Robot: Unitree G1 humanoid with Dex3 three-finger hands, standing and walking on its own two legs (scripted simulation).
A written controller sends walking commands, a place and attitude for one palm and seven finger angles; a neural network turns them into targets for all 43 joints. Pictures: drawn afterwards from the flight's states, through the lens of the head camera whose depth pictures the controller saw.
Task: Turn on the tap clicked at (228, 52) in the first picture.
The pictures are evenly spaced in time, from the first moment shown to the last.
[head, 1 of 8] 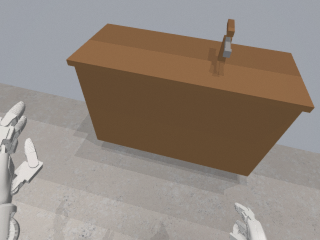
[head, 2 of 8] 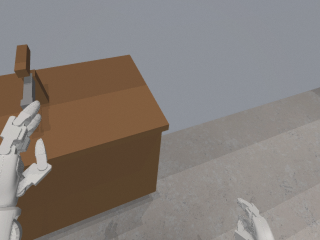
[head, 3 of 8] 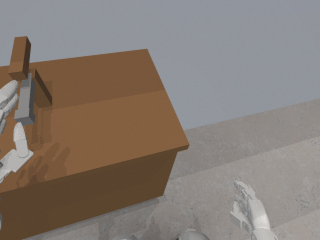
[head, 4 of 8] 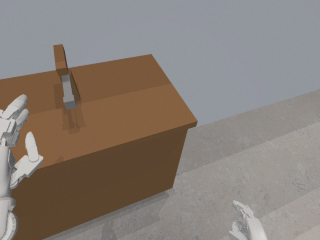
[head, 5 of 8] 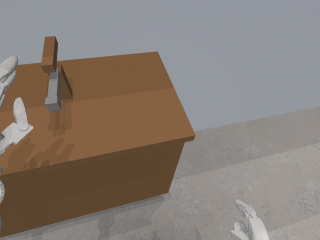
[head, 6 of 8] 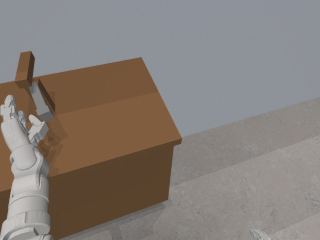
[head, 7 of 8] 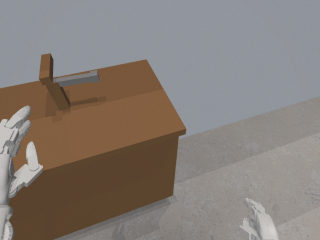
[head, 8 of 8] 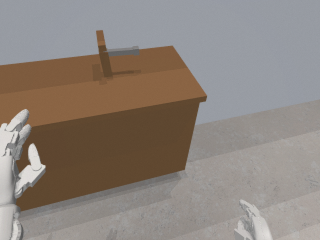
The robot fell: no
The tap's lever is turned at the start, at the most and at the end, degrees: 0 87 86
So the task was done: yes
